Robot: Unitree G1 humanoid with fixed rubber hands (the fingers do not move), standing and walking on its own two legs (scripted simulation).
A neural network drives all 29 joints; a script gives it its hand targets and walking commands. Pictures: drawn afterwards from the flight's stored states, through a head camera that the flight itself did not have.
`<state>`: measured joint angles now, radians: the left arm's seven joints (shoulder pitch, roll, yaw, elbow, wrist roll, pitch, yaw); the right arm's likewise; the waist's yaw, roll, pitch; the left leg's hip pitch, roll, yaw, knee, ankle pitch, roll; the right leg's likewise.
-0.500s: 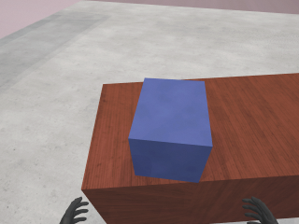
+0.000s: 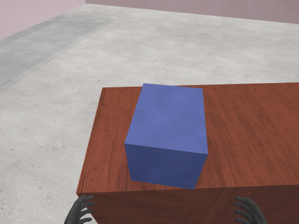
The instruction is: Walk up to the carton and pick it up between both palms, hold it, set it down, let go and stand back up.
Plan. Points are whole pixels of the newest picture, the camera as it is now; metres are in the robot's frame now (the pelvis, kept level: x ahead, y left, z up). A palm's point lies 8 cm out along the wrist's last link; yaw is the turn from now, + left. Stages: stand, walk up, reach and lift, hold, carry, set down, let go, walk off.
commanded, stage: reach and lift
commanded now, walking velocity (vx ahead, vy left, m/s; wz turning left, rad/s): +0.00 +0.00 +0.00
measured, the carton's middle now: (167, 133) +0.47 -0.03 -0.05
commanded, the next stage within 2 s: none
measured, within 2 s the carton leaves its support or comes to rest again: neither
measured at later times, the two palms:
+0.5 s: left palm (73, 215) +0.19 +0.23 -0.04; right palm (247, 217) +0.19 -0.22 -0.04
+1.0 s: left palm (80, 187) +0.24 +0.22 -0.01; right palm (244, 189) +0.25 -0.22 -0.01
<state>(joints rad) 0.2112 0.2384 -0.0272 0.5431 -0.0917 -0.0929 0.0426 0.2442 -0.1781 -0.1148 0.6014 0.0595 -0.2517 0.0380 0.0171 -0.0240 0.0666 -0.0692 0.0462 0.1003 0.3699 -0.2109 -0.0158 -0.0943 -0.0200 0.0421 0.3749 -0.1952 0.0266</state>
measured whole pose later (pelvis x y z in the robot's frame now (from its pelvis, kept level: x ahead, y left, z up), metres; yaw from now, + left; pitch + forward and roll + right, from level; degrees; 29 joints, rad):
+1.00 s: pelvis +0.01 +0.00 +0.00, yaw +3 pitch -5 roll -1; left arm 0.00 0.28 -0.14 0.61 -0.24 -0.32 -0.01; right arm 0.03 -0.18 -0.04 0.64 0.22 -0.36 -0.04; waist -0.02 0.00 0.04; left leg -0.10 0.04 0.05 0.44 -0.26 -0.01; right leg -0.09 -0.03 0.00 0.41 -0.24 0.03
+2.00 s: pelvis +0.01 +0.00 +0.00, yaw +2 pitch +4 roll -1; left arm -0.59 0.29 0.01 0.72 -0.20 0.11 0.00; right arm -0.47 -0.30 0.00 0.69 0.30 0.00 -0.08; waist -0.06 0.00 -0.05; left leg -0.24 0.05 0.07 0.37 -0.19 -0.01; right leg -0.23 -0.02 0.01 0.32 -0.16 0.03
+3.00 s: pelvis -0.02 +0.00 -0.04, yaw +3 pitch +26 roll -2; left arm -1.01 0.26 -0.16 1.55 -0.33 -0.45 0.03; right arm -0.88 -0.26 0.04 1.37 0.37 -0.38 -0.04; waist -0.09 0.06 -0.25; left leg -0.92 0.06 0.01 0.74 -0.27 -0.02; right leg -0.88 -0.01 -0.03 0.66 -0.23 0.03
